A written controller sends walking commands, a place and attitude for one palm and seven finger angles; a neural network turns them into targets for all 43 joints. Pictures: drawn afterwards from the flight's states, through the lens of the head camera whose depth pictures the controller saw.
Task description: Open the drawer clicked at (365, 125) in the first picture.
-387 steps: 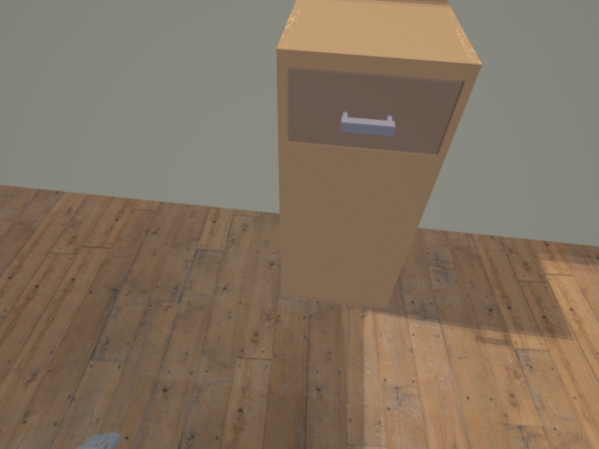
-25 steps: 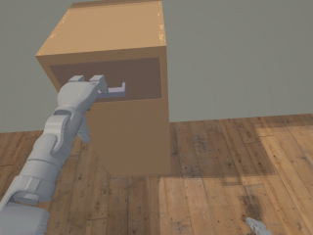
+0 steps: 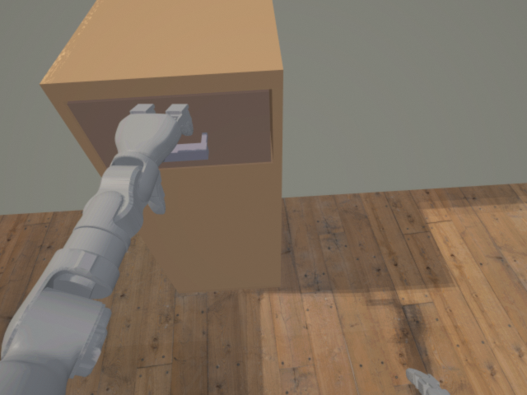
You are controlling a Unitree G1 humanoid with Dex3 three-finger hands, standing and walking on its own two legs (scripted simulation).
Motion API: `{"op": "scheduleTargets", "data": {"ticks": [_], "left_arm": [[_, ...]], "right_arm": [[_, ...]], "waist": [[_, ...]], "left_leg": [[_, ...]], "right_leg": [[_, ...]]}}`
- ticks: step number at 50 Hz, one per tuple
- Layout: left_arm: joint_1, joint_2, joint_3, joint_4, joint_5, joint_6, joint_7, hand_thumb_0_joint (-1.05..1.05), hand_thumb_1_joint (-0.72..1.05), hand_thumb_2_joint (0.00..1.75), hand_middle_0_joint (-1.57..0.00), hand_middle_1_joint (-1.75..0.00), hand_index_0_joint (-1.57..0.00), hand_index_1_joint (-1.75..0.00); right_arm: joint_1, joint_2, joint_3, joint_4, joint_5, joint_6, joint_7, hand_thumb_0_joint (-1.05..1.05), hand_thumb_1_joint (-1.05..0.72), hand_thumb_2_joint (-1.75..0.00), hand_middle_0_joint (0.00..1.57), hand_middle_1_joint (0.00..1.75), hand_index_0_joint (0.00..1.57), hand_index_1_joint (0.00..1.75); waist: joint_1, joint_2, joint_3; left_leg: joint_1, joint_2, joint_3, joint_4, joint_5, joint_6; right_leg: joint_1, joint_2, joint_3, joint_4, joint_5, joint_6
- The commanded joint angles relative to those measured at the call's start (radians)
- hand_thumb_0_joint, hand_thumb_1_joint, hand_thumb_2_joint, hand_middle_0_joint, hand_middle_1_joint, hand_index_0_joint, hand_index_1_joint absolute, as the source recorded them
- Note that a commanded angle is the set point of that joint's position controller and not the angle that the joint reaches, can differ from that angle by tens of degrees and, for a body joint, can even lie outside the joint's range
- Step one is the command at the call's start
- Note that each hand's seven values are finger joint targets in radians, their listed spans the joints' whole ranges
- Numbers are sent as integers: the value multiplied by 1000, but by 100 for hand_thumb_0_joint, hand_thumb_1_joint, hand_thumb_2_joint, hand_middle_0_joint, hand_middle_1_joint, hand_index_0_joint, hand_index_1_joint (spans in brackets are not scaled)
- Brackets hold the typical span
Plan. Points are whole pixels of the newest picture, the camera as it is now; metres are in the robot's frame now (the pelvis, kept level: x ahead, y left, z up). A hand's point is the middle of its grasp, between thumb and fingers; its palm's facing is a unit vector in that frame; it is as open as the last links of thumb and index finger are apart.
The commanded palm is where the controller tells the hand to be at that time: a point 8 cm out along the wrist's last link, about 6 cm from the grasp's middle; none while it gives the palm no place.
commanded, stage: move the hooked fingers above the handle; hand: left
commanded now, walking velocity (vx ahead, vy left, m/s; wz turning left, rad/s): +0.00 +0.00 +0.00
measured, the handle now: (178, 145) +0.54 +0.20 +0.05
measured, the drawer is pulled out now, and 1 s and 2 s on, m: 0.00 0.00 0.00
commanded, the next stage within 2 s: none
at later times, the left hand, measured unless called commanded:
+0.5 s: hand (175, 140) +0.49 +0.18 +0.10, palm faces +0.07 -0.02 -1.00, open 13.8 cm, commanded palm +0.46 +0.20 +0.16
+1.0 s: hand (172, 133) +0.48 +0.18 +0.13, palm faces +0.11 +0.02 -0.99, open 13.8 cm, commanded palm +0.46 +0.20 +0.16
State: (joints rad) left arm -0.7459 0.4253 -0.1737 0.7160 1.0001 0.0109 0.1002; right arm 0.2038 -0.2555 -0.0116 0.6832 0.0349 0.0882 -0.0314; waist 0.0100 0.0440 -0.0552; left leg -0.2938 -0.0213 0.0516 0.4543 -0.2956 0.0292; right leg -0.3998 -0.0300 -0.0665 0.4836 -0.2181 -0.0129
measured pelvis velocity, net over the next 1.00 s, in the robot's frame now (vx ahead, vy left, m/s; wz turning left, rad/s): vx -0.01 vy -0.02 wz -0.02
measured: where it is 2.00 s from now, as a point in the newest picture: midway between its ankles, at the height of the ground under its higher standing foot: outside the picture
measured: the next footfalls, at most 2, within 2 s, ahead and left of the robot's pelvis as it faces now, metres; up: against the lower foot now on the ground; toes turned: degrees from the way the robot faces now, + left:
none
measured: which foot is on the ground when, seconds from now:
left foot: down 0.00-1.00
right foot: down 0.00-1.00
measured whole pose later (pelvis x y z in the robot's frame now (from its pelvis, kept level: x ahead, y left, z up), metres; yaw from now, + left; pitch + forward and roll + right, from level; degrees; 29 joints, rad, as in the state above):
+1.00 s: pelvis -0.01 -0.02 -0.01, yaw -1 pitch +11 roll +1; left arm -0.95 0.47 -0.09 1.00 1.06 0.03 0.23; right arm 0.23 -0.27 -0.02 0.69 0.03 0.07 -0.04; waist -0.07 0.05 -0.08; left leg -0.40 0.00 0.06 0.52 -0.30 0.01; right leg -0.51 -0.01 -0.06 0.53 -0.21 -0.04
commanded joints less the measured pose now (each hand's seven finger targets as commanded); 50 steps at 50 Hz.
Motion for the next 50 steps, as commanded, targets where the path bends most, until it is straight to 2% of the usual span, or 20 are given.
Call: {"op": "scheduleTargets", "data": {"ticks": [1, 4, 6, 9, 10, 12, 14, 17, 18, 19, 21, 24, 29, 33, 36, 38, 40, 43, 47, 50], "left_arm": [[-553, 252, 144, -95, 27, 36, 100, 0, -50, 30, -30, -120, -30, -120], [-528, 247, 145, -19, 26, 69, 94, 0, -50, 30, -30, -120, -30, -120], [-544, 197, 103, 3, 17, 82, 75, 0, -50, 30, -30, -120, -30, -120], [-544, 197, 95, -7, 12, 70, 40, 0, -50, 30, -30, -120, -30, -120], [-570, 166, 67, -13, 9, 61, 32, 0, -50, 30, -30, -120, -30, -120], [-622, 179, 72, -26, 10, 33, 31, 0, -50, 30, -30, -120, -30, -120], [-645, 243, 125, -33, 12, 1, 47, 0, -50, 30, -30, -120, -30, -120], [-618, 328, 209, -70, 30, -30, 95, 0, -50, 30, -30, -120, -30, -120], [-617, 377, 256, -83, 36, -33, 115, 0, -50, 30, -30, -120, -30, -120], [-601, 378, 260, -71, 45, -26, 134, 0, -50, 30, -30, -120, -30, -120], [-566, 336, 235, -22, 52, 11, 161, 0, -50, 30, -30, -120, -30, -120], [-516, 390, 274, -41, 56, 57, 168, 0, -50, 30, -30, -120, -30, -120], [-458, 247, 142, -41, 12, 118, 94, 0, -50, 30, -30, -120, -30, -120], [-536, 190, 58, -28, -6, 92, 9, 0, -50, 30, -30, -120, -30, -120], [-649, 176, 25, -54, 2, 29, -3, 0, -50, 30, -30, -120, -30, -120], [-701, 237, 70, -73, 11, -20, 18, 0, -50, 30, -30, -120, -30, -120], [-747, 248, 86, -59, 18, -47, 58, 0, -50, 30, -30, -120, -30, -120], [-721, 376, 212, -14, 35, -50, 132, 0, -50, 30, -30, -120, -30, -120], [-657, 373, 207, 159, 59, 55, 190, 0, -50, 30, -30, -120, -30, -120], [-622, 392, 191, 249, 61, 131, 157, 0, -50, 30, -30, -120, -30, -120]], "right_arm": [[44, -123, -45, -73, -8, -28, 0, 0, -90, -90, 20, 30, 20, 30], [63, -133, -53, -71, -11, -18, 8, 0, -90, -90, 20, 30, 20, 30], [77, -135, -59, -69, -10, -13, 12, 0, -90, -90, 20, 30, 20, 30], [96, -145, -65, -72, -9, -4, 12, 0, -90, -90, 20, 30, 20, 30], [103, -144, -69, -70, -11, -3, 12, 0, -90, -90, 20, 30, 20, 30], [122, -143, -72, -59, -13, -4, 8, 0, -90, -90, 20, 30, 20, 30], [143, -146, -74, -53, -17, -7, 3, 0, -90, -90, 20, 30, 20, 30], [150, -134, -72, -57, -25, -9, 5, 0, -90, -90, 20, 30, 20, 30], [149, -136, -73, -56, -29, -11, 7, 0, -90, -90, 20, 30, 20, 30], [147, -129, -72, -57, -28, -12, 11, 0, -90, -90, 20, 30, 20, 30], [137, -128, -70, -50, -23, -14, 22, 0, -90, -90, 20, 30, 20, 30], [115, -136, -70, -69, -19, -14, 28, 0, -90, -90, 20, 30, 20, 30], [84, -151, -79, -83, -2, -11, 23, 0, -90, -90, 20, 30, 20, 30], [71, -153, -69, -88, 10, -6, -5, 0, -90, -90, 20, 30, 20, 30], [82, -143, -63, -76, 6, -18, -22, 0, -90, -90, 20, 30, 20, 30], [95, -143, -62, -69, 1, -27, -29, 0, -90, -90, 20, 30, 20, 30], [107, -133, -58, -65, -1, -39, -30, 0, -90, -90, 20, 30, 20, 30], [111, -137, -54, -63, -13, -44, -26, 0, -90, -90, 20, 30, 20, 30], [88, -134, -41, -54, -11, -42, -15, 0, -90, -90, 20, 30, 20, 30], [80, -152, -38, -63, -3, -29, -15, 0, -90, -90, 20, 30, 20, 30]], "waist": [[-13, 11, -399], [-22, -35, -438], [-39, -50, -426], [-47, -51, -440], [-64, -66, -435], [-77, -55, -423], [-77, -59, -440], [-33, 27, -515], [-21, 13, -542], [-16, 47, -533], [-20, 35, -461], [6, 4, -513], [-43, -64, -436], [-92, -126, -327], [-111, -48, -312], [-111, -34, -333], [-114, -9, -340], [-71, 6, -420], [-59, -30, -368], [-61, -82, -379]], "left_leg": [[51, -2, -39, -6, 499, -28], [51, 5, -32, 13, 547, -20], [47, 7, -29, 17, 536, -13], [56, 10, -33, 30, 577, -6], [64, 10, -34, 34, 565, -2], [62, 10, -38, 41, 546, 1], [38, 5, -38, 45, 524, 6], [36, 2, -34, 53, 603, -1], [29, 2, -35, 58, 631, -3], [22, 5, -31, 57, 644, -5], [-4, 11, -24, 48, 620, -10], [-30, 5, -6, 32, 597, -3], [-1, 5, 5, 11, 491, 14], [-15, -6, -1, -10, 307, 27], [8, -14, -18, -3, 245, 23], [8, -14, -29, 4, 236, 21], [-5, -18, -35, 13, 217, 16], [-47, -22, -30, 19, 268, 5], [-128, -14, -7, 8, 250, -5], [-161, -13, 9, 1, 235, -1]], "right_leg": [[225, 35, 33, 28, 332, -38], [245, 37, 36, 37, 384, -30], [230, 38, 34, 35, 390, -26], [227, 39, 38, 36, 412, -23], [213, 40, 38, 32, 408, -20], [194, 42, 42, 32, 405, -21], [215, 42, 51, 35, 411, -21], [260, 41, 54, 64, 461, -27], [289, 42, 56, 70, 485, -27], [282, 41, 53, 75, 491, -28], [246, 45, 44, 69, 464, -28], [335, 39, 53, 69, 510, -25], [302, 37, 50, 23, 461, -12], [247, 29, 60, -26, 317, -3], [181, 26, 68, -30, 232, -8], [176, 27, 74, -26, 202, -13], [155, 26, 75, -14, 177, -15], [221, 28, 75, 17, 222, -19], [225, 27, 66, 23, 234, -11], [273, 21, 76, 13, 261, -1]]}}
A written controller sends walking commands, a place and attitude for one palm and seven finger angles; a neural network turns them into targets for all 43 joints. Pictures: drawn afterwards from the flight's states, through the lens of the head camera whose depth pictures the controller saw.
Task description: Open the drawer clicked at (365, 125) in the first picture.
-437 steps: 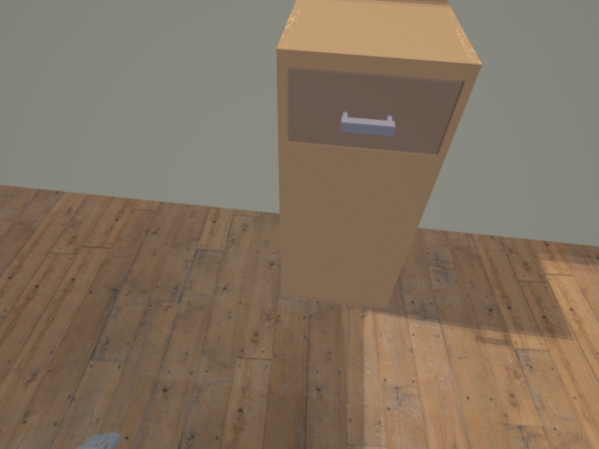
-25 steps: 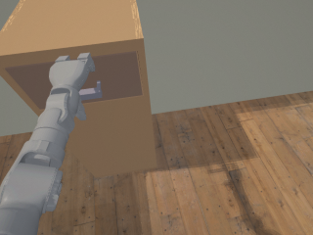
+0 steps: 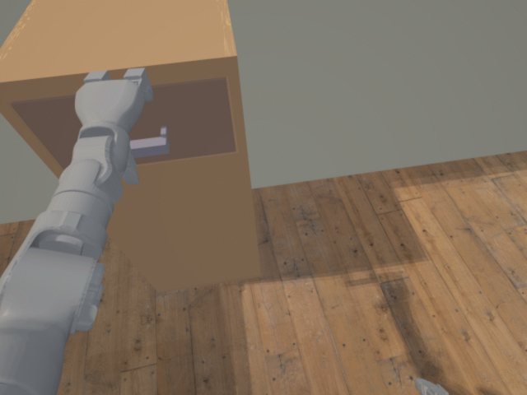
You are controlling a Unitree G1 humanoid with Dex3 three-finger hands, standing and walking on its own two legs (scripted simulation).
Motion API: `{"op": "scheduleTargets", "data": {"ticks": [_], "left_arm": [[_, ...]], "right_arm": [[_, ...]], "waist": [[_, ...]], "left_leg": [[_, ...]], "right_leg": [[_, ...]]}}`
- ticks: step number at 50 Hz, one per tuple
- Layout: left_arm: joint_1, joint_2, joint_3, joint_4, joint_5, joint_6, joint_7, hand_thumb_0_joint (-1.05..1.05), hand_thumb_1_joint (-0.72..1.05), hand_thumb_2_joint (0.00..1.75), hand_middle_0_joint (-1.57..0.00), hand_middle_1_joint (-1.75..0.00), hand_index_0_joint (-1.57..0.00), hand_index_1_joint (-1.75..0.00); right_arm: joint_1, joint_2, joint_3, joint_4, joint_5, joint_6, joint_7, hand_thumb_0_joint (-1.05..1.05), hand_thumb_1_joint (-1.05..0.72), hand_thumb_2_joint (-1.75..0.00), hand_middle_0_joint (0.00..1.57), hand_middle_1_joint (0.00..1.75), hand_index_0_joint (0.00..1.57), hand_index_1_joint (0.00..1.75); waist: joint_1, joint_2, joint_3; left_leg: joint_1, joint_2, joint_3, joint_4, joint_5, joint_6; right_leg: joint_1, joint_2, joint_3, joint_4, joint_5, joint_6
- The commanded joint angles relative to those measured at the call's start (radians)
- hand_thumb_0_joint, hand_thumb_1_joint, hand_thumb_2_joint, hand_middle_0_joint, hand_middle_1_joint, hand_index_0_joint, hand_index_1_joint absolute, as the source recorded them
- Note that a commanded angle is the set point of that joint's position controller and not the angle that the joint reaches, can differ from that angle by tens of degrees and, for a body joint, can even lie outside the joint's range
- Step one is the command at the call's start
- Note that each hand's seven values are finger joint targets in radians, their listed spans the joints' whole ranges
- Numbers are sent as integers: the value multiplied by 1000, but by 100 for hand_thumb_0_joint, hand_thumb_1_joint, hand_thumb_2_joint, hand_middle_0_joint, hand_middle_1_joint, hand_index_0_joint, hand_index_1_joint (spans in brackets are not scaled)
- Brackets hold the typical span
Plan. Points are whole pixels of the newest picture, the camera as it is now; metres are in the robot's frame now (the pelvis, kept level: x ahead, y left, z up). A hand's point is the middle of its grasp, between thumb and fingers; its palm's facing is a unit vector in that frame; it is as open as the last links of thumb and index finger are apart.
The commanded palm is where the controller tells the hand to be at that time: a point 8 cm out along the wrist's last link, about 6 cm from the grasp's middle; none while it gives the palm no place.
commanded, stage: move the hooked fingers above the handle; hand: left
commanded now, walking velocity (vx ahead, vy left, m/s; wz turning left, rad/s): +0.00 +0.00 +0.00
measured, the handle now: (137, 141) +0.55 +0.23 +0.05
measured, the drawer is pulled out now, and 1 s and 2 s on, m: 0.00 0.00 0.00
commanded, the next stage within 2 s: none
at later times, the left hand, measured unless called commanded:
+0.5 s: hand (113, 120) +0.51 +0.23 +0.14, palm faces +0.16 +0.06 -0.99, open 13.7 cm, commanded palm +0.47 +0.24 +0.17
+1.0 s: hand (99, 124) +0.50 +0.25 +0.14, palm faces +0.12 +0.06 -0.99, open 13.7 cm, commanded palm +0.47 +0.24 +0.17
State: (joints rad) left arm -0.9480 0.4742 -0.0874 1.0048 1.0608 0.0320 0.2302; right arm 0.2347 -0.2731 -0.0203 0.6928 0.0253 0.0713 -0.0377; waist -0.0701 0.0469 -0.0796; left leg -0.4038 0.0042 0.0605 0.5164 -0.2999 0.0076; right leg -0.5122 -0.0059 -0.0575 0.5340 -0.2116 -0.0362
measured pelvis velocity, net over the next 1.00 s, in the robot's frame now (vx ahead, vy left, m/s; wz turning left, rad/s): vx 0.01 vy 0.01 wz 0.00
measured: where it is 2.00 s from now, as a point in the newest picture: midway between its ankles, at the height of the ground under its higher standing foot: outside the picture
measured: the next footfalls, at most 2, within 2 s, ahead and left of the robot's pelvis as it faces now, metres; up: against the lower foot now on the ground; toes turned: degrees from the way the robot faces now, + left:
none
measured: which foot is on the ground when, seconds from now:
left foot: down 0.00-1.00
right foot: down 0.00-1.00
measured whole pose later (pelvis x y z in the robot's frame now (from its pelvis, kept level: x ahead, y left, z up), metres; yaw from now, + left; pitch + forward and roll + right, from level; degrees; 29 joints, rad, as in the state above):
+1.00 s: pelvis +0.01 +0.01 +0.00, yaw +0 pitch +13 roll +0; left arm -0.96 0.50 -0.09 1.02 1.04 0.12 0.26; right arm 0.28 -0.27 -0.04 0.74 0.02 0.08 -0.01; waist -0.06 0.06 -0.09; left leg -0.42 0.00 0.06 0.52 -0.32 0.02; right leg -0.52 -0.01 -0.06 0.52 -0.22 -0.02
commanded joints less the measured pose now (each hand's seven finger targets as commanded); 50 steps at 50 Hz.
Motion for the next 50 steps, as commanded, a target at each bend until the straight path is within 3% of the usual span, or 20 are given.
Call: {"op": "scheduleTargets", "data": {"ticks": [1, 4, 6, 8, 10, 13, 15, 18, 20, 23, 25, 28, 31, 34, 36, 37, 38, 44, 47, 50], "left_arm": [[-400, 327, 91, -18, -7, 123, 2, 0, -50, 30, -30, -120, -30, -120], [-374, 260, 39, -82, -38, 88, -91, 0, -50, 30, -30, -120, -30, -120], [-396, 163, -35, -198, -58, 23, -142, 0, -50, 30, -30, -120, -30, -120], [-407, 139, -46, -327, -71, -60, -163, 0, -50, 30, -30, -120, -30, -120], [-462, 162, -22, -403, -76, -128, -140, 0, -50, 30, -30, -120, -30, -120], [-485, 293, 110, -417, -56, -164, -39, 0, -50, 30, -30, -120, -30, -120], [-523, 349, 168, -345, -31, -132, 53, 0, -50, 30, -30, -120, -30, -120], [-505, 413, 221, -275, 5, -27, 155, 0, -50, 30, -30, -120, -30, -120], [-498, 375, 160, -190, 21, 71, 168, 0, -50, 30, -30, -120, -30, -120], [-399, 297, 101, -15, -1, 190, 78, 0, -50, 30, -30, -120, -30, -120], [-374, 214, 17, 35, -47, 229, -30, 0, -50, 30, -30, -120, -30, -120], [-332, 256, 45, 9, -62, 183, -135, 0, -50, 30, -30, -120, -30, -120], [-339, 190, -13, -125, -36, 70, -183, 0, -50, 30, -30, -120, -30, -120], [-409, 184, -5, -295, -24, -68, -150, 0, -50, 30, -30, -120, -30, -120], [-467, 278, 84, -368, -13, -125, -85, 0, -50, 30, -30, -120, -30, -120], [-501, 272, 81, -405, -7, -138, -47, 0, -50, 30, -30, -120, -30, -120], [-525, 303, 116, -418, -10, -139, -6, 0, -50, 30, -30, -120, -30, -120], [-561, 349, 157, -277, 15, 19, 152, 0, -50, 30, -30, -120, -30, -120], [-490, 255, 67, -125, -11, 134, 82, 0, -50, 30, -30, -120, -30, -120], [-380, 111, -60, -44, -73, 189, -75, 0, -50, 30, -30, -120, -30, -120]], "right_arm": [[52, -136, -31, -79, 9, -9, -10, 0, -90, -90, 20, 30, 20, 30], [72, -148, -45, -103, 14, -3, -18, 0, -90, -90, 20, 30, 20, 30], [85, -146, -57, -109, 13, -8, -22, 0, -90, -90, 20, 30, 20, 30], [92, -140, -66, -110, 7, -14, -26, 0, -90, -90, 20, 30, 20, 30], [114, -131, -71, -88, 1, -19, -29, 0, -90, -90, 20, 30, 20, 30], [130, -129, -69, -59, -7, -21, -22, 0, -90, -90, 20, 30, 20, 30], [132, -123, -58, -38, -4, -28, -10, 0, -90, -90, 20, 30, 20, 30], [87, -120, -47, -31, -9, -33, 3, 0, -90, -90, 20, 30, 20, 30], [64, -118, -37, -28, -5, -30, 12, 0, -90, -90, 20, 30, 20, 30], [56, -137, -43, -34, 1, -7, 17, 0, -90, -90, 20, 30, 20, 30], [67, -156, -46, -48, 17, 11, 7, 0, -90, -90, 20, 30, 20, 30], [55, -171, -39, -78, 22, 33, -17, 0, -90, -90, 20, 30, 20, 30], [55, -155, -36, -114, 19, 24, -31, 0, -90, -90, 20, 30, 20, 30], [65, -132, -45, -126, 11, 4, -32, 0, -90, -90, 20, 30, 20, 30], [92, -123, -52, -115, 0, -10, -30, 0, -90, -90, 20, 30, 20, 30], [98, -115, -55, -113, -6, -16, -26, 0, -90, -90, 20, 30, 20, 30], [103, -114, -58, -104, -10, -21, -21, 0, -90, -90, 20, 30, 20, 30], [93, -115, -57, -38, -15, -35, 9, 0, -90, -90, 20, 30, 20, 30], [88, -133, -56, -25, -5, -20, 16, 0, -90, -90, 20, 30, 20, 30], [86, -157, -59, -46, 15, 8, 11, 0, -90, -90, 20, 30, 20, 30]], "waist": [[22, -92, -360], [9, -114, -430], [-13, -105, -429], [-23, -89, -423], [-22, -16, -397], [8, 4, -388], [10, 19, -343], [49, 44, -412], [45, 63, -413], [33, -33, -450], [-4, -137, -389], [1, -213, -348], [0, -172, -306], [2, -55, -312], [20, 30, -366], [19, 74, -401], [19, 59, -420], [11, 90, -498], [-4, 11, -452], [-27, -88, -389]], "left_leg": [[-49, -39, 5, -64, 240, 23], [2, -35, 8, -57, 288, 38], [60, -32, -7, -50, 311, 46], [110, -29, -24, -41, 334, 52], [142, -29, -40, -36, 334, 47], [120, -32, -52, -32, 363, 33], [57, -33, -57, -41, 332, 21], [20, -36, -33, -46, 360, 7], [11, -33, -15, -51, 367, -2], [27, -29, -1, -57, 386, 4], [27, -22, 4, -70, 340, 20], [23, -25, 1, -80, 320, 39], [37, -25, -11, -73, 297, 44], [92, -21, -32, -52, 294, 43], [118, -22, -44, -35, 335, 32], [140, -24, -49, -24, 375, 25], [140, -24, -53, -13, 398, 23], [104, -28, -32, -5, 445, 4], [85, -27, -21, -24, 427, 10], [88, -25, -15, -38, 403, 27]], "right_leg": [[399, -4, 68, -41, 267, 22], [441, -6, 71, -40, 347, 27], [398, 1, 66, -47, 349, 26], [363, 7, 68, -57, 331, 21], [302, 11, 67, -55, 285, 12], [286, 20, 58, -41, 263, 0], [261, 23, 47, -26, 224, -4], [333, 20, 49, -12, 258, -6], [346, 17, 43, -5, 288, -3], [391, 17, 38, -13, 335, 7], [376, 12, 35, -41, 334, 23], [396, 6, 42, -57, 332, 26], [339, 4, 46, -55, 299, 23], [267, 10, 56, -48, 232, 8], [255, 14, 59, -24, 229, -1], [247, 17, 56, -10, 240, -5], [251, 20, 54, -9, 247, -4], [306, 21, 44, 10, 326, 2], [322, 19, 33, -7, 345, 9], [323, 18, 28, -40, 364, 18]]}}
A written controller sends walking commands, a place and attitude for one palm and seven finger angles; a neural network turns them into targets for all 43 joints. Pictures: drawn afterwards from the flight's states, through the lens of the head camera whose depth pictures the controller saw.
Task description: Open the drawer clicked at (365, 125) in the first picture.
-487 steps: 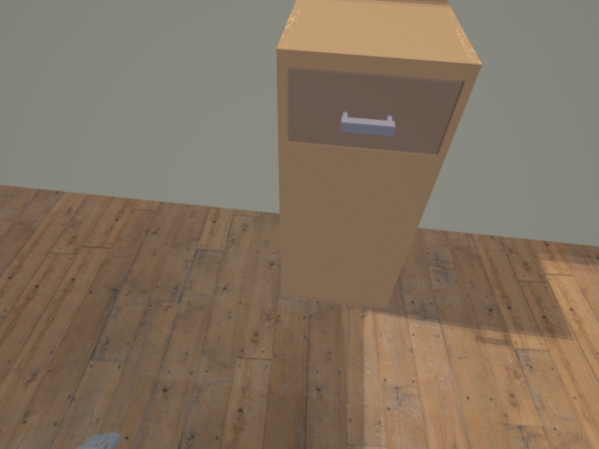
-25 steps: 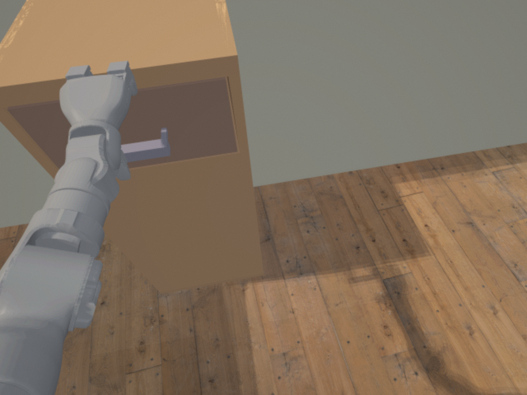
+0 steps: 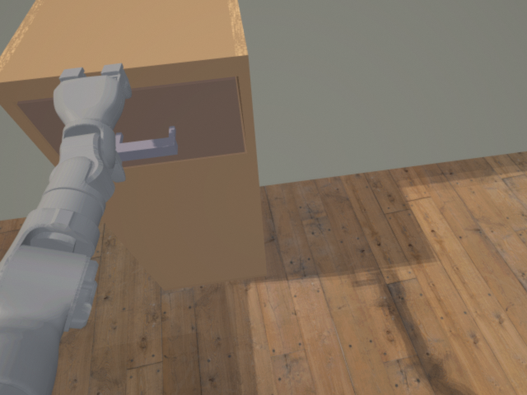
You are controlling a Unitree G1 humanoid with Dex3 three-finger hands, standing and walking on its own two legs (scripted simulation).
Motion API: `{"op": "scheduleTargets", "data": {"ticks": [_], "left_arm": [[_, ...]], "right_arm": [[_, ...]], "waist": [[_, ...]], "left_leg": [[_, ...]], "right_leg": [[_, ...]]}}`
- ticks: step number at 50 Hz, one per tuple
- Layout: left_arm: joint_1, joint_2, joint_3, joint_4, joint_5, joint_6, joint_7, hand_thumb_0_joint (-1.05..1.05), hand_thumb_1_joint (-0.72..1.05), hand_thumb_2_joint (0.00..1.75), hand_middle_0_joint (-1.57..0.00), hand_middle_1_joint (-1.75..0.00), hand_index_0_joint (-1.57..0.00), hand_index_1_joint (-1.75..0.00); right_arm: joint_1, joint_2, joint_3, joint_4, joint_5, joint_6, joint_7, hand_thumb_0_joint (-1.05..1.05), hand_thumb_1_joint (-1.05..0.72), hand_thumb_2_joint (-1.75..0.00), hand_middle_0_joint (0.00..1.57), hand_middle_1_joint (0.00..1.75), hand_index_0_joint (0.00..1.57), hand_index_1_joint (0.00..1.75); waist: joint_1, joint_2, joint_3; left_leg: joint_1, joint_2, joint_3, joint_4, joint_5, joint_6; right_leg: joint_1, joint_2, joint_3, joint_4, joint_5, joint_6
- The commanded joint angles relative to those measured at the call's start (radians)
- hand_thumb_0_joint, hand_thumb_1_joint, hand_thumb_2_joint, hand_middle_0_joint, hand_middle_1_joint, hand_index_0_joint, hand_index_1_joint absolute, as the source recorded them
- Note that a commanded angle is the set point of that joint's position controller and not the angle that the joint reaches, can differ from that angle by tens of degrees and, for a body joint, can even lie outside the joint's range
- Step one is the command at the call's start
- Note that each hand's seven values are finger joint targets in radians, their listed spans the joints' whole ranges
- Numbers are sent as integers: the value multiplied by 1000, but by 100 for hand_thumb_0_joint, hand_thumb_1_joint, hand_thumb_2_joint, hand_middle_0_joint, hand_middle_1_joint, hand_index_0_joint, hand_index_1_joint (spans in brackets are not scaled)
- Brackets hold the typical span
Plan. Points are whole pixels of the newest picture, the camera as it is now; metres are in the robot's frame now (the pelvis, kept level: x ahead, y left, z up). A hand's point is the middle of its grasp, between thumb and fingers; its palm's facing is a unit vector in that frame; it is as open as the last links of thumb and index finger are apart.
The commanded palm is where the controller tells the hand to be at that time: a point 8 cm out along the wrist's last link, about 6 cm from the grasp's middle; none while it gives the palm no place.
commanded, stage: move the hooked fingers above the handle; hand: left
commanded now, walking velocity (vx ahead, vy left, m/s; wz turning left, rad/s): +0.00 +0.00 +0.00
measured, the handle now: (145, 141) +0.54 +0.22 +0.05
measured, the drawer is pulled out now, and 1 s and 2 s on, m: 0.00 0.00 0.00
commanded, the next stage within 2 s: lift the fingers back up to retry in 1.92 s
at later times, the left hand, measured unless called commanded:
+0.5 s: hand (90, 134) +0.48 +0.27 +0.13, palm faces +0.04 +0.08 -1.00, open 13.8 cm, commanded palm +0.47 +0.23 +0.17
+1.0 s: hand (150, 126) +0.50 +0.18 +0.12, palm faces +0.13 +0.02 -0.99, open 13.5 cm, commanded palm +0.47 +0.24 +0.17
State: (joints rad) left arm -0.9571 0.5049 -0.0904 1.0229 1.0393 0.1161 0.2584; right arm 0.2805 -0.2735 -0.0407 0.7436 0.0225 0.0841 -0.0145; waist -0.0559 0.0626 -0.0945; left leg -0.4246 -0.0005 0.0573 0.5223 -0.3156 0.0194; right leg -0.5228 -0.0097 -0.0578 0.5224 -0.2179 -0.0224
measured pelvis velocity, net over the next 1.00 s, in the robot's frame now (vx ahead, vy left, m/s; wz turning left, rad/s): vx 0.00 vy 0.01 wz -0.06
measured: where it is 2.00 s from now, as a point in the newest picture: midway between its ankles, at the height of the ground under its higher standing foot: outside the picture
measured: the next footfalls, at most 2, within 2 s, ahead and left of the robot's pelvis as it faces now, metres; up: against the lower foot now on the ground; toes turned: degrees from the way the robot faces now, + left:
none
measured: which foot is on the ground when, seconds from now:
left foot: down 0.00-1.00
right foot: down 0.00-1.00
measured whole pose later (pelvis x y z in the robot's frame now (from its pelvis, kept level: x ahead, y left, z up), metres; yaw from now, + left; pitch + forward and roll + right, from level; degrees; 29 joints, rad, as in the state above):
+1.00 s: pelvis +0.00 +0.01 +0.00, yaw -3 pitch +12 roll +1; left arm -0.93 0.44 -0.09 0.99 1.03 0.11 0.30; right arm 0.20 -0.25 0.02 0.74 0.05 0.12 -0.06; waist -0.07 0.08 -0.07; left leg -0.40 0.00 0.12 0.49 -0.30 0.03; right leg -0.52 0.00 0.00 0.50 -0.19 -0.01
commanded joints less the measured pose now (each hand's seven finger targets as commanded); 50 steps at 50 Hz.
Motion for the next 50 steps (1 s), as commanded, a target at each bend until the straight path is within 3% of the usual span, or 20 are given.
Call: {"op": "scheduleTargets", "data": {"ticks": [1, 4, 6, 7, 10, 13, 16, 18, 20, 23, 25, 28, 31, 34, 36, 38, 41, 44, 47, 50], "left_arm": [[-371, 64, -77, -85, -61, 90, -153, 0, -50, 30, -30, -120, -30, -120], [-315, 116, -42, -81, -52, 26, -240, 0, -50, 30, -30, -120, -30, -120], [-348, 111, -47, -161, -43, -55, -256, 0, -50, 30, -30, -120, -30, -120], [-358, 168, 3, -201, -31, -100, -244, 0, -50, 30, -30, -120, -30, -120], [-445, 292, 118, -337, -9, -214, -145, 0, -50, 30, -30, -120, -30, -120], [-461, 437, 264, -425, 24, -233, 5, 0, -50, 30, -30, -120, -30, -120], [-438, 389, 240, -383, 42, -142, 127, 0, -50, 30, -30, -120, -30, -120], [-431, 375, 216, -286, 37, -50, 146, 0, -50, 30, -30, -120, -30, -120], [-443, 336, 153, -167, 22, 43, 105, 0, -50, 30, -30, -120, -30, -120], [-463, 139, -31, -63, -38, 122, -53, 0, -50, 30, -30, -120, -30, -120], [-470, 5, -160, -112, -74, 97, -174, 0, -50, 30, -30, -120, -30, -120], [-492, -9, -171, -214, -85, -37, -288, 0, -50, 30, -30, -120, -30, -120], [-519, 62, -97, -324, -74, -197, -277, 0, -50, 30, -30, -120, -30, -120], [-521, 307, 140, -347, -35, -277, -132, 0, -50, 30, -30, -120, -30, -120], [-487, 424, 272, -345, -8, -256, 4, 0, -50, 30, -30, -120, -30, -120], [-451, 454, 273, -335, 14, -173, 93, 0, -50, 30, -30, -120, -30, -120], [-444, 409, 195, -257, 35, -31, 154, 0, -50, 30, -30, -120, -30, -120], [-438, 467, 225, -231, 20, 37, 144, 0, -50, 30, -30, -120, -30, -120], [-444, 438, 186, -151, -15, 131, 102, 0, -50, 30, -30, -120, -30, -120], [-384, 457, 192, -87, -37, 150, 14, 0, -50, 30, -30, -120, -30, -120]], "right_arm": [[42, -160, -38, -103, 19, 1, -19, 0, -90, -90, 20, 30, 20, 30], [27, -167, -23, -118, 21, 17, -40, 0, -90, -90, 20, 30, 20, 30], [27, -156, -19, -133, 20, 11, -50, 0, -90, -90, 20, 30, 20, 30], [31, -151, -21, -136, 17, 8, -53, 0, -90, -90, 20, 30, 20, 30], [55, -128, -25, -154, 3, -13, -58, 0, -90, -90, 20, 30, 20, 30], [57, -111, -32, -158, -14, -29, -47, 0, -90, -90, 20, 30, 20, 30], [34, -99, -33, -133, -13, -48, -26, 0, -90, -90, 20, 30, 20, 30], [23, -116, -33, -110, -9, -46, -18, 0, -90, -90, 20, 30, 20, 30], [24, -130, -30, -89, 3, -38, -16, 0, -90, -90, 20, 30, 20, 30], [35, -155, -37, -88, 25, -16, -24, 0, -90, -90, 20, 30, 20, 30], [38, -163, -43, -95, 27, -11, -38, 0, -90, -90, 20, 30, 20, 30], [36, -165, -35, -99, 13, -15, -60, 0, -90, -90, 20, 30, 20, 30], [53, -139, -29, -103, 1, -28, -68, 0, -90, -90, 20, 30, 20, 30], [88, -128, -30, -112, -9, -32, -63, 0, -90, -90, 20, 30, 20, 30], [72, -104, -19, -127, -15, -40, -54, 0, -90, -90, 20, 30, 20, 30], [26, -104, -10, -134, -10, -42, -45, 0, -90, -90, 20, 30, 20, 30], [-15, -111, 0, -126, -4, -38, -33, 0, -90, -90, 20, 30, 20, 30], [-47, -121, 9, -123, 7, -18, -45, 0, -90, -90, 20, 30, 20, 30], [-93, -123, 19, -110, 27, -7, -60, 0, -90, -90, 20, 30, 20, 30], [-90, -138, 23, -111, 41, 8, -82, 0, -90, -90, 20, 30, 20, 30]], "waist": [[-51, -140, -349], [-42, -199, -261], [-40, -171, -233], [-31, -144, -247], [5, -42, -349], [56, 45, -485], [51, 73, -497], [27, -1, -487], [2, -26, -434], [-70, -111, -378], [-105, -121, -351], [-119, -124, -306], [-82, -19, -324], [-10, -7, -383], [45, 10, -427], [78, 11, -466], [64, 21, -454], [82, -48, -519], [74, -116, -500], [67, -193, -426]], "left_leg": [[113, -19, -16, -47, 404, 22], [49, -27, -17, -57, 315, 34], [39, -30, -25, -54, 282, 34], [43, -27, -29, -50, 274, 32], [54, -26, -36, -32, 317, 28], [55, -32, -34, -6, 441, 9], [66, -25, -14, 2, 494, -5], [53, -24, -3, -7, 469, -2], [35, -26, 3, -31, 390, 1], [78, -24, 0, -48, 348, 18], [139, -22, -15, -45, 331, 30], [161, -29, -46, -29, 315, 40], [177, -32, -66, -5, 340, 31], [100, -30, -69, 8, 388, 16], [15, -36, -59, 8, 429, 2], [-11, -37, -27, 5, 482, -13], [-11, -25, 9, -14, 452, -19], [-3, -24, 25, -44, 425, -10], [0, -24, 30, -80, 370, -3], [-9, -25, 30, -104, 326, 8]], "right_leg": [[329, 21, 28, -39, 365, 8], [338, 15, 38, -47, 324, 9], [309, 13, 47, -46, 284, 5], [301, 14, 54, -38, 262, 0], [325, 14, 71, 0, 269, -10], [389, 18, 70, 43, 356, -17], [386, 20, 57, 49, 410, -14], [403, 21, 53, 32, 409, -6], [387, 19, 49, 8, 363, 5], [346, 16, 43, -40, 340, 14], [286, 19, 36, -59, 309, 18], [243, 16, 41, -63, 278, 12], [200, 17, 52, -27, 253, -4], [256, 24, 56, 22, 276, -17], [330, 23, 52, 55, 323, -19], [404, 17, 53, 63, 398, -19], [405, 10, 54, 48, 408, -13], [499, 4, 70, 27, 422, -1], [542, -4, 74, -6, 403, 14], [543, -4, 73, -39, 371, 27]]}}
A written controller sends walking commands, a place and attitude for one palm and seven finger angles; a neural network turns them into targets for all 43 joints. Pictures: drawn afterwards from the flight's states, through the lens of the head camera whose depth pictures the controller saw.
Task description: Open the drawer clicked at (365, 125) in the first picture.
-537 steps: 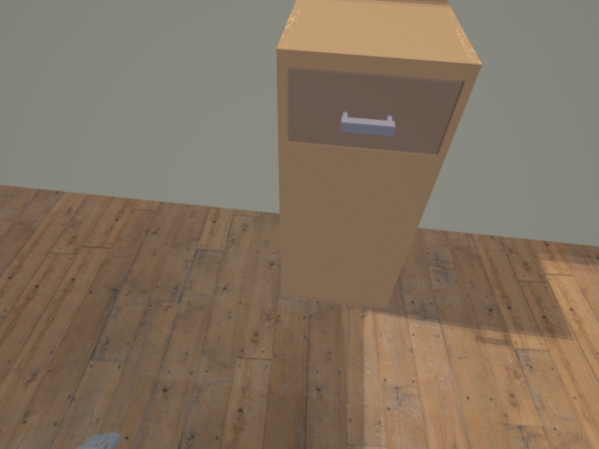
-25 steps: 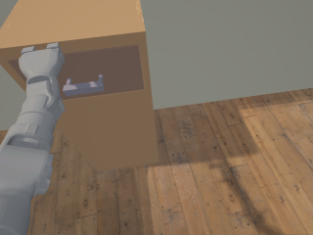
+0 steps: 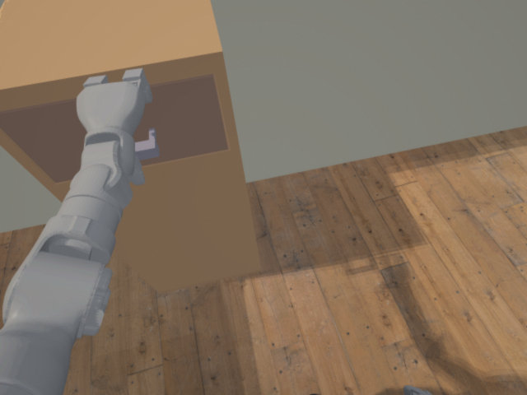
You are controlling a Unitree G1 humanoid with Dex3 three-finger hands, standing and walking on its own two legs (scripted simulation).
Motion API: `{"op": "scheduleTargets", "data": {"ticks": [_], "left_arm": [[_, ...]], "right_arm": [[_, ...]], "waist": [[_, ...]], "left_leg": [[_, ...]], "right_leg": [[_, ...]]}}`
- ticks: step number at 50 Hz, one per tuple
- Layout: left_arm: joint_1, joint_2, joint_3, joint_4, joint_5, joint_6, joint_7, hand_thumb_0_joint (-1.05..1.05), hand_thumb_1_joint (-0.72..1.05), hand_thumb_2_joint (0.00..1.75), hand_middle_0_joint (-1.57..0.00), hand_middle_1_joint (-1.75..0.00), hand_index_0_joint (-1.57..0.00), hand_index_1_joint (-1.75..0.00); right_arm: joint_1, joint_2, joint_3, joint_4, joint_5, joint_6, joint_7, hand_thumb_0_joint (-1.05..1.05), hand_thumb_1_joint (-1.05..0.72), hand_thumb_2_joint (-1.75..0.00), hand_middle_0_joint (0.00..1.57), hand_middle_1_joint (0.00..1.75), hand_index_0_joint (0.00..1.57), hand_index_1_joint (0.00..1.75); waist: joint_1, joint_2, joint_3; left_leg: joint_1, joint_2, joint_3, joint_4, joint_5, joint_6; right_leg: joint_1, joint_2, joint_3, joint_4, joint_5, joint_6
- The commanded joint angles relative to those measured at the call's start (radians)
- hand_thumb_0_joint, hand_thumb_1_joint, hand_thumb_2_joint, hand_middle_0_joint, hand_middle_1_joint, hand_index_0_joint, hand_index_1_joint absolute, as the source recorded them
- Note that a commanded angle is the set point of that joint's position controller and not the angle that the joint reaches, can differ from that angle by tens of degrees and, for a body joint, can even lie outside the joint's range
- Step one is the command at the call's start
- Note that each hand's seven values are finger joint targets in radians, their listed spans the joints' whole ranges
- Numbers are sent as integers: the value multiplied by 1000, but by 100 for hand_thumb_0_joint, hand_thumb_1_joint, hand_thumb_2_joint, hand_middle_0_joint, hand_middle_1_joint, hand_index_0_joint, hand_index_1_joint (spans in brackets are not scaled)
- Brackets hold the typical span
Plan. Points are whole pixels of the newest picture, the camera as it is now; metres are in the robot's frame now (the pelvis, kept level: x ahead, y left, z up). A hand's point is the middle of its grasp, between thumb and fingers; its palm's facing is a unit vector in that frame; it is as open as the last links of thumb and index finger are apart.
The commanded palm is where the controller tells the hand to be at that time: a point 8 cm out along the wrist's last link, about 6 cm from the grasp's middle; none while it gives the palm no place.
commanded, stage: move the hooked fingers above the handle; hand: left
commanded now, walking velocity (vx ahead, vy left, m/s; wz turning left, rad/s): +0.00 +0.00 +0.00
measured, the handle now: (125, 146) +0.53 +0.25 +0.05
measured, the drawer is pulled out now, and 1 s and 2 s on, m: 0.00 0.00 0.00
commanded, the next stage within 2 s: lift the fingers back up to retry in 0.92 s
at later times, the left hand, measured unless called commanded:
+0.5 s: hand (135, 128) +0.50 +0.19 +0.12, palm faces +0.20 -0.08 -0.98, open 13.8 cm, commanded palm +0.47 +0.26 +0.16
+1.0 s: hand (103, 178) +0.44 +0.25 +0.08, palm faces -0.11 +0.02 -0.99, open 13.8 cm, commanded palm +0.47 +0.25 +0.16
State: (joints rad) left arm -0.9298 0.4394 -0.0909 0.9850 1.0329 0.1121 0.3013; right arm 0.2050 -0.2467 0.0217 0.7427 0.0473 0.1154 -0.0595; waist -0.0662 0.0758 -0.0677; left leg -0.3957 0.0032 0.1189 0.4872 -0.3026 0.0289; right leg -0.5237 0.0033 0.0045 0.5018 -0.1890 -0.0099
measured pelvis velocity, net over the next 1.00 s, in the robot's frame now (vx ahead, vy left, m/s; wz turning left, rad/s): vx -0.02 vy -0.01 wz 0.09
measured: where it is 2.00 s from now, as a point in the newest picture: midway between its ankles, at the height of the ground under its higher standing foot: outside the picture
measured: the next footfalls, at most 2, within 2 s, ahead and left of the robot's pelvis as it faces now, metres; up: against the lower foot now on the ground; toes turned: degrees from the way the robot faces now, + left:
none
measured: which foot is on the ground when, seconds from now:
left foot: down 0.00-1.00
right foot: down 0.00-1.00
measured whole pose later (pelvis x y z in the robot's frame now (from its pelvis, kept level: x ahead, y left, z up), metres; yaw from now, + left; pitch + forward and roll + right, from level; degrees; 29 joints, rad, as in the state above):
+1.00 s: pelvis -0.02 -0.01 +0.00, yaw +5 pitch +12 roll +0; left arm -0.89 0.55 -0.21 0.92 0.99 -0.13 0.06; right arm 0.34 -0.32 -0.05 0.71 0.03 0.02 -0.09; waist -0.04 0.02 -0.05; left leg -0.47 -0.01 0.03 0.56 -0.30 0.02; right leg -0.54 -0.02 -0.09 0.53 -0.20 -0.02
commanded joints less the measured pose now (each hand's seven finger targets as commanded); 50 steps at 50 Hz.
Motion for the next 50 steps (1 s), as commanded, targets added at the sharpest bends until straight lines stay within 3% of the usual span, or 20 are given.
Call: {"op": "scheduleTargets", "data": {"ticks": [1, 5, 8, 10, 13, 16, 18, 22, 23, 25, 28, 32, 35, 38, 41, 43, 45, 47, 49, 50], "left_arm": [[-398, 498, 165, -13, -23, 157, -61, 0, -50, 30, -30, -120, -30, -120], [-372, 424, 81, 36, 22, 89, -195, 0, -50, 30, -30, -120, -30, -120], [-442, 154, -128, -107, 0, -52, -285, 0, -50, 30, -30, -120, -30, -120], [-513, 105, -159, -241, -43, -161, -315, 0, -50, 30, -30, -120, -30, -120], [-645, 126, -122, -396, -96, -290, -292, 0, -50, 30, -30, -120, -30, -120], [-708, 237, -2, -437, -76, -341, -155, 0, -50, 30, -30, -120, -30, -120], [-704, 376, 127, -420, -44, -319, -30, 0, -50, 30, -30, -120, -30, -120], [-602, 473, 199, -213, 3, -133, 106, 0, -50, 30, -30, -120, -30, -120], [-562, 502, 209, -166, 12, -86, 113, 0, -50, 30, -30, -120, -30, -120], [-536, 468, 154, -33, 31, 21, 102, 0, -50, 30, -30, -120, -30, -120], [-506, 540, 201, 13, 31, 91, 67, 0, -50, 30, -30, -120, -30, -120], [-456, 491, 154, 69, 1, 175, -3, 0, -50, 30, -30, -120, -30, -120], [-382, 513, 157, 100, -15, 151, -83, 0, -50, 30, -30, -120, -30, -120], [-351, 455, 106, 85, 25, 73, -168, 0, -50, 30, -30, -120, -30, -120], [-387, 345, 21, -30, 27, -55, -225, 0, -50, 30, -30, -120, -30, -120], [-538, 183, -109, -186, -2, -159, -242, 0, -50, 30, -30, -120, -30, -120], [-622, 200, -86, -292, -35, -243, -227, 0, -50, 30, -30, -120, -30, -120], [-694, 199, -65, -416, -62, -306, -188, 0, -50, 30, -30, -120, -30, -120], [-717, 184, -57, -449, -72, -327, -121, 0, -50, 30, -30, -120, -30, -120], [-719, 234, -8, -438, -67, -319, -77, 0, -50, 30, -30, -120, -30, -120]], "right_arm": [[-9, -169, -40, -111, 15, -20, -42, 0, -90, -90, 20, 30, 20, 30], [57, -190, -52, -129, 12, -28, -55, 0, -90, -90, 20, 30, 20, 30], [102, -178, -77, -147, 4, -60, -49, 0, -90, -90, 20, 30, 20, 30], [123, -174, -89, -135, -7, -77, -44, 0, -90, -90, 20, 30, 20, 30], [167, -170, -102, -113, -21, -99, -41, 0, -90, -90, 20, 30, 20, 30], [214, -167, -110, -82, -30, -115, -27, 0, -90, -90, 20, 30, 20, 30], [224, -173, -109, -69, -39, -119, -13, 0, -90, -90, 20, 30, 20, 30], [156, -157, -77, -72, -39, -93, 16, 0, -90, -90, 20, 30, 20, 30], [127, -162, -70, -83, -39, -83, 15, 0, -90, -90, 20, 30, 20, 30], [110, -163, -57, -78, -33, -63, 18, 0, -90, -90, 20, 30, 20, 30], [66, -176, -46, -86, -20, -32, 5, 0, -90, -90, 20, 30, 20, 30], [12, -165, -35, -105, 9, -13, -20, 0, -90, -90, 20, 30, 20, 30], [10, -175, -28, -126, 20, -14, -44, 0, -90, -90, 20, 30, 20, 30], [49, -184, -43, -151, 16, -30, -58, 0, -90, -90, 20, 30, 20, 30], [104, -186, -62, -162, 6, -67, -63, 0, -90, -90, 20, 30, 20, 30], [135, -169, -81, -158, 1, -91, -55, 0, -90, -90, 20, 30, 20, 30], [170, -172, -97, -128, -8, -113, -50, 0, -90, -90, 20, 30, 20, 30], [206, -168, -109, -111, -18, -131, -45, 0, -90, -90, 20, 30, 20, 30], [228, -163, -115, -86, -27, -142, -33, 0, -90, -90, 20, 30, 20, 30], [236, -170, -118, -69, -28, -143, -25, 0, -90, -90, 20, 30, 20, 30]], "waist": [[57, -222, -420], [-6, -206, -305], [-83, -128, -277], [-97, -38, -293], [-104, 45, -366], [-70, 95, -458], [-29, 98, -519], [10, 47, -476], [26, 3, -493], [26, -1, -456], [53, -123, -468], [65, -195, -411], [58, -275, -350], [18, -270, -316], [-35, -186, -298], [-98, -114, -287], [-100, -4, -326], [-90, 111, -441], [-85, 135, -508], [-76, 148, -501]], "left_leg": [[-42, -29, -35, -75, 290, 3], [-34, -24, -44, -71, 208, 16], [72, -17, -68, -33, 210, 26], [151, -19, -99, -2, 217, 27], [220, -26, -135, 43, 276, 18], [223, -26, -162, 70, 353, -11], [161, -35, -160, 81, 425, -34], [-8, -39, -101, 58, 395, -29], [-41, -39, -85, 53, 393, -23], [-79, -30, -67, 32, 371, -26], [-104, -25, -52, -1, 347, -16], [-104, -27, -37, -58, 256, -11], [-123, -24, -38, -80, 159, 2], [-105, -21, -44, -75, 120, 15], [-43, -16, -58, -46, 102, 25], [48, -14, -83, -17, 97, 31], [123, -17, -111, 7, 100, 29], [224, -23, -134, 35, 208, 15], [265, -23, -147, 64, 293, 2], [243, -25, -150, 69, 309, -12]], "right_leg": [[522, -17, 8, -26, 320, 16], [408, -17, 7, -59, 227, 17], [264, -11, 0, -68, 184, 6], [165, -4, 1, -59, 135, -2], [104, 3, -1, -27, 121, -14], [87, 16, -17, 23, 139, -27], [128, 26, -28, 57, 185, -36], [265, 16, -26, 74, 267, -30], [333, 10, -16, 69, 298, -28], [348, 2, -20, 66, 310, -21], [432, -2, -9, 42, 308, -11], [468, -11, -1, -5, 252, 4], [474, -20, 17, -45, 164, 16], [427, -21, 22, -64, 121, 18], [314, -16, 19, -61, 92, 16], [200, -13, 23, -72, 49, 10], [123, -5, 23, -60, 14, 0], [95, 4, 10, -23, 65, -14], [79, 11, -2, -5, 99, -17], [73, 18, -12, 8, 113, -23]]}}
